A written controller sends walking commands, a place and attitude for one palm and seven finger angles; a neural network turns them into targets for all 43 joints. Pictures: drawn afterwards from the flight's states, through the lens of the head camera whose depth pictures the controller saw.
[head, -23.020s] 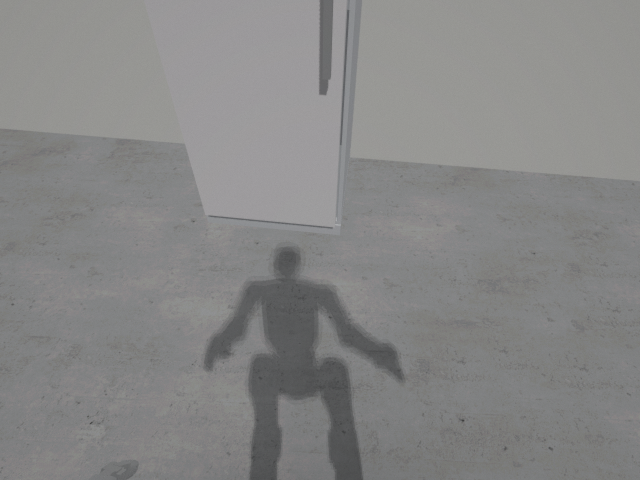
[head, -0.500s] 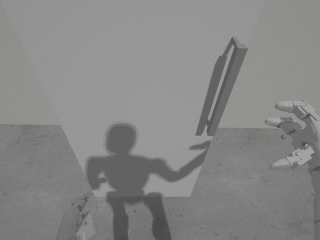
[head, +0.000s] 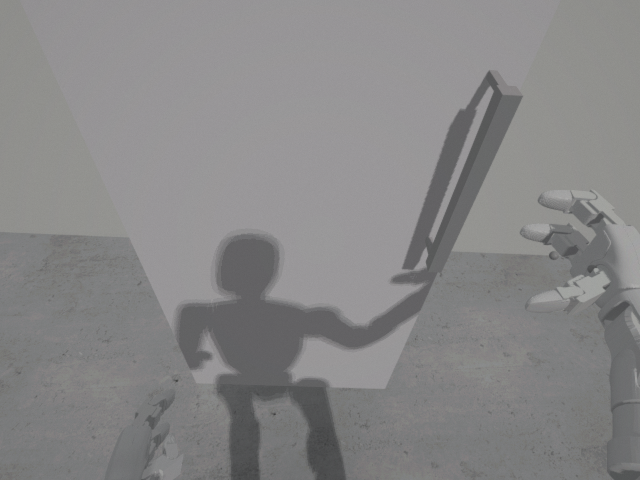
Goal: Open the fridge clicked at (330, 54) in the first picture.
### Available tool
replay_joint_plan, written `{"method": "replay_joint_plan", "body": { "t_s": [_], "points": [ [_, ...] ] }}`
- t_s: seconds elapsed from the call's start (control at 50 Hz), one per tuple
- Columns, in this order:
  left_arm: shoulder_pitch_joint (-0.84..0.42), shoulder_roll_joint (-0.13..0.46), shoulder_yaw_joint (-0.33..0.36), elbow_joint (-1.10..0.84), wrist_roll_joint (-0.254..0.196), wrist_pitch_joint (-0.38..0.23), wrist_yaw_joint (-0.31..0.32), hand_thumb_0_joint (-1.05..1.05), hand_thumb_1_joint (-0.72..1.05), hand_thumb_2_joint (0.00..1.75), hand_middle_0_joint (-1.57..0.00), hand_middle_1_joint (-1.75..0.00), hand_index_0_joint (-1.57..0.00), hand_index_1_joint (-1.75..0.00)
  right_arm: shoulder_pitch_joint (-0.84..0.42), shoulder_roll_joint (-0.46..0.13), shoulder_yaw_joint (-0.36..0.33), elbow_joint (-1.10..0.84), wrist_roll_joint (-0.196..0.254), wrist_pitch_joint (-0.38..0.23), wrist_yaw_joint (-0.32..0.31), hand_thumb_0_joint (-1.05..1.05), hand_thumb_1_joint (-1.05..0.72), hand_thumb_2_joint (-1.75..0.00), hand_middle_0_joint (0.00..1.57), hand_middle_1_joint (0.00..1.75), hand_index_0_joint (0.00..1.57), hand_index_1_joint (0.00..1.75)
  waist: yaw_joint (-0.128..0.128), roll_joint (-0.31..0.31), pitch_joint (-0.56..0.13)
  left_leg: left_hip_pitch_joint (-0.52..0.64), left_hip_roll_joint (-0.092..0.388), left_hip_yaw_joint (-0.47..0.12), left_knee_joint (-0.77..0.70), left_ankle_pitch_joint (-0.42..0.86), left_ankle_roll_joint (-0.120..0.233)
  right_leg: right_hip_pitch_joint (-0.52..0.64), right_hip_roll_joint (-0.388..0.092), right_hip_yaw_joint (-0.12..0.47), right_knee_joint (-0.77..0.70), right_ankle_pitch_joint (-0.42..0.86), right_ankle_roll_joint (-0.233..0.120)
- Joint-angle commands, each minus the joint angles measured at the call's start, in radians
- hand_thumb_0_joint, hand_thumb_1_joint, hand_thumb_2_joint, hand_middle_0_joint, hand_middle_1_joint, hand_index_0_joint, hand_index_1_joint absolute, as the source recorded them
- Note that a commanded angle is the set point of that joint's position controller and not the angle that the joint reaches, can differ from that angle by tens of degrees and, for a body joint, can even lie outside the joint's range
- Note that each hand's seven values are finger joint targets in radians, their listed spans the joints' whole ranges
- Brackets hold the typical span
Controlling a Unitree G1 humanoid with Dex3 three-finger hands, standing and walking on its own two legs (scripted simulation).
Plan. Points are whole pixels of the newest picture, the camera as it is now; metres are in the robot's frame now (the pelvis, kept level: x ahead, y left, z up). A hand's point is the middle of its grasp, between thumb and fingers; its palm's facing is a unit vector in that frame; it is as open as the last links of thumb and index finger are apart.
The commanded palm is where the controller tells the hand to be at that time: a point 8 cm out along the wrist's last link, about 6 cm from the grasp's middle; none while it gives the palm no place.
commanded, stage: move the hooked fingers beside the handle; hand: right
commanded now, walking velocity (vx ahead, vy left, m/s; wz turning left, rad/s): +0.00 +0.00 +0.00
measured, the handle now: (459, 187) +0.48 -0.16 +0.14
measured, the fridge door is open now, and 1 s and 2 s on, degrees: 0 0 0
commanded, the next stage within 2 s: feel for the door with the fingertips in 1.54 s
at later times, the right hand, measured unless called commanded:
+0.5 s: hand (526, 222) +0.40 -0.23 +0.15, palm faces +0.00 +1.00 -0.02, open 14.0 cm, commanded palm +0.37 -0.28 +0.15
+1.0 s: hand (516, 213) +0.43 -0.23 +0.14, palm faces -0.01 +1.00 -0.01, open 14.0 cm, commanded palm +0.40 -0.28 +0.15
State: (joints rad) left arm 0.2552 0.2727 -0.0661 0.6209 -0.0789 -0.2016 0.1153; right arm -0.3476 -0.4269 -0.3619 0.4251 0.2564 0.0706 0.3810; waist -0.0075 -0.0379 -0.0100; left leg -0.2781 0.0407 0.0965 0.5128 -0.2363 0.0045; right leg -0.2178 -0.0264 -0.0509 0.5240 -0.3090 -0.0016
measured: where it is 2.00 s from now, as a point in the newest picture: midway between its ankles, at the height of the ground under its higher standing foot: outside the picture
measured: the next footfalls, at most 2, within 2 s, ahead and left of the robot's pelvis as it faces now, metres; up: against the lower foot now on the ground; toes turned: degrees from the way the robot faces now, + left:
none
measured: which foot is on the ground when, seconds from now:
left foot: down 0.00-1.00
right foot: down 0.00-1.00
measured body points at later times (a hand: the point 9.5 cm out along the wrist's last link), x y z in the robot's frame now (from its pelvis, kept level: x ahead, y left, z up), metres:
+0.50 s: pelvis +0.00 +0.00 +0.00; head +0.02 +0.01 +0.45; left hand +0.11 +0.26 -0.10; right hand +0.40 -0.28 +0.15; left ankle +0.02 +0.12 -0.74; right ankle -0.02 -0.12 -0.74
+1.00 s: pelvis +0.01 -0.01 +0.00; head +0.04 +0.00 +0.44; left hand +0.08 +0.26 -0.11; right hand +0.42 -0.28 +0.14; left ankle +0.02 +0.12 -0.74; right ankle -0.02 -0.12 -0.74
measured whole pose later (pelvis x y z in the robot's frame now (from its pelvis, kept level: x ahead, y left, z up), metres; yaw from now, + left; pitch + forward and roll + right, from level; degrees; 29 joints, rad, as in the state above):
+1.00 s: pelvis +0.01 -0.01 +0.00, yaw +2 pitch +5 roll +1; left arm 0.36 0.28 -0.04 0.63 -0.07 -0.10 0.07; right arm -0.61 -0.47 -0.38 0.81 0.20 -0.10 0.36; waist 0.06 -0.02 -0.04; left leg -0.40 0.03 0.06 0.55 -0.24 0.00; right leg -0.33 -0.03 -0.08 0.57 -0.34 -0.01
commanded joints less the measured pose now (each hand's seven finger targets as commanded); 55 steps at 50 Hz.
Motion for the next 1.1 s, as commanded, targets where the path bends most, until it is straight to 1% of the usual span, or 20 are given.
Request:
{"method": "replay_joint_plan", "body": {
  "t_s": [0.0,0.08,0.12,0.14,0.16,0.22,0.28,0.38,0.42,0.5,0.58,0.64,0.7,0.76,0.8,0.86,0.92,0.96,1.06,1.08],
  "points": [
    [-0.062,0.128,0.051,-0.145,0.007,-0.052,0.009,0.00,0.90,0.90,-0.20,-0.30,-0.20,-0.30,-0.399,-0.286,-0.108,-0.211,0.029,-0.101,-0.003,0.00,0.50,-0.30,0.30,1.20,0.30,1.20,0.002,-0.006,-0.274,0.135,-0.020,-0.046,-0.036,0.253,0.018,0.035,0.015,0.042,-0.064,0.273,-0.022],
    [-0.041,0.137,0.054,-0.126,0.004,-0.039,0.008,0.00,0.90,0.90,-0.20,-0.30,-0.20,-0.30,-0.417,-0.300,-0.108,-0.110,0.016,-0.098,-0.004,0.00,0.50,-0.30,0.30,1.20,0.30,1.20,0.015,0.019,-0.230,0.115,-0.017,-0.053,-0.043,0.240,0.014,-0.001,0.014,0.032,-0.064,0.243,-0.025],
    [-0.037,0.137,0.054,-0.128,0.001,-0.032,0.009,0.00,0.90,0.90,-0.20,-0.30,-0.20,-0.30,-0.449,-0.261,-0.057,-0.083,0.006,-0.090,-0.001,0.00,0.50,-0.30,0.30,1.20,0.30,1.20,0.025,-0.016,-0.206,0.080,-0.016,-0.050,-0.043,0.213,0.016,-0.006,0.015,0.035,-0.067,0.221,-0.023],
    [-0.034,0.137,0.056,-0.127,0.001,-0.032,0.009,0.00,0.90,0.90,-0.20,-0.30,-0.20,-0.30,-0.470,-0.263,-0.053,-0.078,0.003,-0.091,0.000,0.00,0.50,-0.30,0.30,1.20,0.30,1.20,0.029,-0.043,-0.215,0.070,-0.014,-0.053,-0.045,0.202,0.017,0.001,0.016,0.032,-0.062,0.214,-0.023],
    [-0.026,0.143,0.058,-0.124,0.002,-0.026,0.007,0.00,0.90,0.90,-0.20,-0.30,-0.20,-0.30,-0.473,-0.284,-0.063,-0.063,0.000,-0.090,0.001,0.00,0.50,-0.30,0.30,1.20,0.30,1.20,0.028,-0.010,-0.220,0.085,-0.014,-0.057,-0.044,0.213,0.018,-0.005,0.012,0.032,-0.055,0.224,-0.025],
    [-0.021,0.140,0.059,-0.131,0.003,-0.024,0.009,0.00,0.90,0.90,-0.20,-0.30,-0.20,-0.30,-0.547,-0.273,-0.045,-0.086,0.003,-0.114,0.002,0.00,0.50,-0.30,0.30,1.20,0.30,1.20,0.036,-0.020,-0.276,0.089,-0.017,-0.056,-0.034,0.226,0.018,0.015,0.016,0.038,-0.050,0.237,-0.026],
    [-0.002,0.143,0.060,-0.121,0.007,-0.018,0.007,0.00,0.90,0.90,-0.20,-0.30,-0.20,-0.30,-0.586,-0.310,-0.073,-0.078,0.003,-0.147,-0.005,0.00,0.50,-0.30,0.30,1.20,0.30,1.20,0.037,-0.006,-0.317,0.116,-0.020,-0.058,-0.026,0.253,0.017,0.017,0.014,0.039,-0.045,0.261,-0.027],
    [0.022,0.152,0.060,-0.099,0.008,-0.006,0.003,0.00,0.90,0.90,-0.20,-0.30,-0.20,-0.30,-0.604,-0.327,-0.083,0.059,-0.010,-0.156,-0.017,0.00,0.50,-0.30,0.30,1.20,0.30,1.20,0.041,0.016,-0.265,0.092,-0.018,-0.061,-0.030,0.221,0.015,-0.035,0.013,0.039,-0.050,0.220,-0.027],
    [0.026,0.152,0.060,-0.099,0.007,0.001,-0.001,0.00,0.90,0.90,-0.20,-0.30,-0.20,-0.30,-0.613,-0.303,-0.053,0.093,-0.022,-0.154,-0.017,0.00,0.50,-0.30,0.30,1.20,0.30,1.20,0.044,-0.023,-0.247,0.067,-0.017,-0.058,-0.027,0.206,0.020,-0.043,0.016,0.039,-0.053,0.207,-0.025],
    [0.043,0.156,0.068,-0.114,0.011,0.012,-0.010,0.00,0.90,0.90,-0.20,-0.30,-0.20,-0.30,-0.612,-0.345,-0.087,0.090,-0.026,-0.175,-0.012,0.00,0.50,-0.30,0.30,1.20,0.30,1.20,0.032,-0.011,-0.331,0.121,-0.018,-0.066,-0.007,0.276,0.020,-0.040,0.016,0.033,-0.035,0.263,-0.029],
    [0.066,0.164,0.069,-0.097,0.010,0.022,-0.009,0.00,0.90,0.90,-0.20,-0.30,-0.20,-0.30,-0.706,-0.340,-0.071,0.143,-0.015,-0.204,-0.002,0.00,0.50,-0.30,0.30,1.20,0.30,1.20,0.062,0.037,-0.299,0.079,-0.027,-0.067,-0.012,0.237,0.015,-0.062,0.010,0.036,-0.030,0.221,-0.032],
    [0.078,0.161,0.071,-0.085,0.010,0.025,-0.007,0.00,0.90,0.90,-0.20,-0.30,-0.20,-0.30,-0.763,-0.329,-0.049,0.162,-0.026,-0.222,-0.003,0.00,0.50,-0.30,0.30,1.20,0.30,1.20,0.072,-0.035,-0.299,0.043,-0.026,-0.063,-0.011,0.222,0.020,-0.042,0.014,0.038,-0.026,0.219,-0.028],
    [0.090,0.160,0.072,-0.086,0.013,0.032,-0.012,0.00,0.90,0.90,-0.20,-0.30,-0.20,-0.30,-0.775,-0.325,-0.036,0.167,-0.040,-0.230,-0.006,0.00,0.50,-0.30,0.30,1.20,0.30,1.20,0.068,-0.067,-0.335,0.050,-0.028,-0.063,0.000,0.244,0.023,-0.031,0.015,0.041,-0.019,0.249,-0.026],
    [0.107,0.168,0.076,-0.082,0.016,0.040,-0.016,0.00,0.90,0.90,-0.20,-0.30,-0.20,-0.30,-0.749,-0.328,-0.048,0.213,-0.031,-0.230,-0.009,0.00,0.50,-0.30,0.30,1.20,0.30,1.20,0.066,-0.007,-0.340,0.060,-0.030,-0.055,0.007,0.261,0.025,-0.046,0.010,0.045,-0.015,0.267,-0.027],
    [0.102,0.163,0.075,-0.094,0.015,0.043,-0.021,0.00,0.90,0.90,-0.20,-0.30,-0.20,-0.30,-0.719,-0.304,-0.045,0.205,-0.026,-0.229,-0.006,0.00,0.50,-0.30,0.30,1.20,0.30,1.20,0.054,-0.019,-0.356,0.064,-0.033,-0.054,0.012,0.281,0.024,-0.036,0.012,0.043,-0.018,0.288,-0.025],
    [0.106,0.168,0.078,-0.105,0.017,0.054,-0.026,0.00,0.90,0.90,-0.20,-0.30,-0.20,-0.30,-0.669,-0.347,-0.086,0.204,-0.026,-0.229,-0.016,0.00,0.50,-0.30,0.30,1.20,0.30,1.20,0.037,0.013,-0.354,0.090,-0.031,-0.053,0.021,0.305,0.025,-0.061,0.008,0.039,-0.017,0.311,-0.026],
    [0.094,0.159,0.078,-0.117,0.017,0.056,-0.032,0.00,0.90,0.90,-0.20,-0.30,-0.20,-0.30,-0.671,-0.332,-0.079,0.151,-0.034,-0.236,-0.024,0.00,0.50,-0.30,0.30,1.20,0.30,1.20,0.037,-0.026,-0.348,0.078,-0.033,-0.056,0.018,0.306,0.024,-0.045,0.008,0.037,-0.023,0.315,-0.024],
    [0.098,0.165,0.080,-0.122,0.018,0.063,-0.030,0.00,0.90,0.90,-0.20,-0.30,-0.20,-0.30,-0.660,-0.367,-0.102,0.120,-0.033,-0.241,-0.029,0.00,0.50,-0.30,0.30,1.20,0.30,1.20,0.036,-0.005,-0.357,0.092,-0.035,-0.056,0.021,0.313,0.024,-0.043,0.004,0.036,-0.018,0.329,-0.027],
    [0.089,0.152,0.078,-0.121,0.014,0.057,-0.026,0.00,0.90,0.90,-0.20,-0.30,-0.20,-0.30,-0.718,-0.257,-0.005,0.052,-0.024,-0.233,-0.018,0.00,0.50,-0.30,0.30,1.20,0.30,1.20,0.065,-0.055,-0.345,0.047,-0.040,-0.048,0.009,0.299,0.026,0.016,-0.002,0.046,-0.019,0.356,-0.023],
    [0.087,0.150,0.080,-0.115,0.013,0.055,-0.025,0.00,0.90,0.90,-0.20,-0.30,-0.20,-0.30,-0.712,-0.259,-0.019,0.050,-0.021,-0.227,-0.019,0.00,0.50,-0.30,0.30,1.20,0.30,1.20,0.062,-0.070,-0.353,0.042,-0.042,-0.051,0.004,0.300,0.025,0.032,-0.001,0.045,-0.017,0.357,-0.022]
  ]
}}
